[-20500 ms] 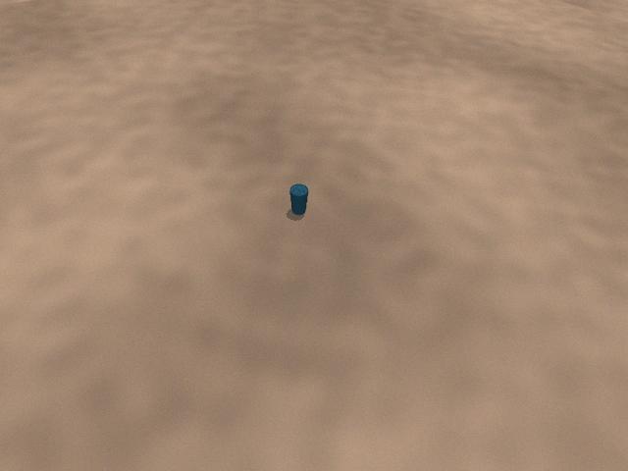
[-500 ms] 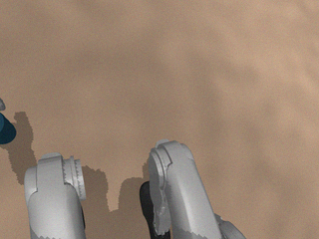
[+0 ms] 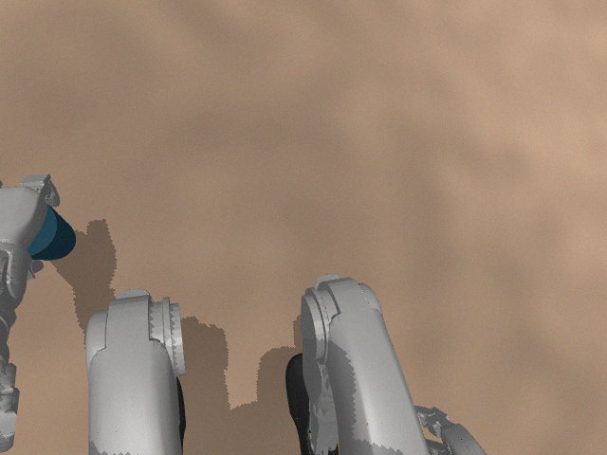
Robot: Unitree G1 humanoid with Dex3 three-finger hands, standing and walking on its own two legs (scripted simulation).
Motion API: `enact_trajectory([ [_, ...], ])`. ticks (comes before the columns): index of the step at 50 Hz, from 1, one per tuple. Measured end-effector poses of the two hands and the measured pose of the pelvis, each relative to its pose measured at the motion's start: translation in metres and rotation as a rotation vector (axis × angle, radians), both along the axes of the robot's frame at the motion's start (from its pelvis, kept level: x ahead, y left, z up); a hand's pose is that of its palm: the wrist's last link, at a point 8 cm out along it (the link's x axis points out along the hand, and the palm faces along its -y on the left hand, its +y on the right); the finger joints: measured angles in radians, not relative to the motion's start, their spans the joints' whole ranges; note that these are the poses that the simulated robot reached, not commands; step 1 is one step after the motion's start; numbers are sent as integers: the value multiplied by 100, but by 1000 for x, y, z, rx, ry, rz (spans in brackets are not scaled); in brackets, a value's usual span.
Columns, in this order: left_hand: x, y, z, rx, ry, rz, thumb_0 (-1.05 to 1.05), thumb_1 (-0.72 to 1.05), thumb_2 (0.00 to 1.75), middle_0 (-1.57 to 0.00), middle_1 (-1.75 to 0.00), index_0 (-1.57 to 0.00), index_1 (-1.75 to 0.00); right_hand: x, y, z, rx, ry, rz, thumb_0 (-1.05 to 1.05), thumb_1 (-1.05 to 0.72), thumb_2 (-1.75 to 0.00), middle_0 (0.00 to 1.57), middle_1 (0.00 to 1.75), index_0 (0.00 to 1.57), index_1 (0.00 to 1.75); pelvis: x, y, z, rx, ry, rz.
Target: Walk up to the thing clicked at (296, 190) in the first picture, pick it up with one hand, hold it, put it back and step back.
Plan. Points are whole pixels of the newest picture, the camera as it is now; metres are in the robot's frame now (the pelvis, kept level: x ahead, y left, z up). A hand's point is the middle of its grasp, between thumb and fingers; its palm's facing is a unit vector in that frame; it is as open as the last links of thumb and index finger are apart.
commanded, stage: settle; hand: left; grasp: from above
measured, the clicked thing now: (39, 234) +0.42 +0.32 -0.23
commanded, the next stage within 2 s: lift in 0.34 s
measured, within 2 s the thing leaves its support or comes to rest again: neither
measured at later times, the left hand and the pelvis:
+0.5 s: hand out of the picture +0.39 +0.33 -0.10, palm faces -0.45 -0.08 -0.89, open 10.3 cm; pelvis -0.01 +0.00 +0.04, yaw +3 degrees
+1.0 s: hand out of the picture +0.35 +0.32 +0.03, palm faces -0.44 -0.12 -0.89, open 10.3 cm; pelvis +0.00 +0.00 +0.14, yaw +5 degrees
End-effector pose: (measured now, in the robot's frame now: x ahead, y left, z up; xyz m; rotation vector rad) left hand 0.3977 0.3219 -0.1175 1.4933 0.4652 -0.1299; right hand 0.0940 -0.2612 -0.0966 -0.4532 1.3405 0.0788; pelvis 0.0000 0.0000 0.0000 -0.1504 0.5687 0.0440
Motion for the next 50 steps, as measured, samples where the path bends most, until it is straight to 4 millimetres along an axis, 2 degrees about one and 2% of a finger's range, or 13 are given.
enact_trajectory([
  [6, 4, 6, 32, 31, 66, 28, 0, -14, 83, -56, -96, -52, -95, 13, -3, 11, 6, -26, -22, 0, -94, -91, 20, 30, 20, 30, -1, -1, 20, 15, 24, 10],
  [10, 4, 8, 47, 18, 107, 42, 1, -14, 81, -58, -94, -54, -93, 14, -4, 19, 6, -35, -32, 0, -94, -91, 20, 30, 20, 30, -3, -2, 31, 21, 24, 13],
  [25, -5, 5, 70, -6, 84, -47, 1, -14, 76, -63, -88, -60, -85, -4, -7, 34, -43, -9, -69, 0, -94, -91, 20, 30, 20, 30, -11, -2, 42, 23, 7, 30],
  [31, -7, 7, 90, 2, 58, -17, 0, -15, 77, -65, -85, -61, -84, -6, 0, 42, -27, -31, -98, 0, -94, -91, 20, 30, 20, 30, -13, -1, 53, 21, 13, 35],
  [39, -18, 7, 135, -12, 99, 2, -1, -17, 78, -67, -83, -62, -83, 2, 8, 72, 0, -64, -140, 0, -94, -91, 20, 30, 20, 30, -9, 2, 88, 24, 28, 43],
  [50, -39, 4, 204, -41, 79, -7, -1, -16, 77, -68, -82, -62, -82, 35, 10, 129, 4, -152, -136, 0, -94, -91, 20, 30, 20, 30, -3, 4, 142, 35, 1, 62],
])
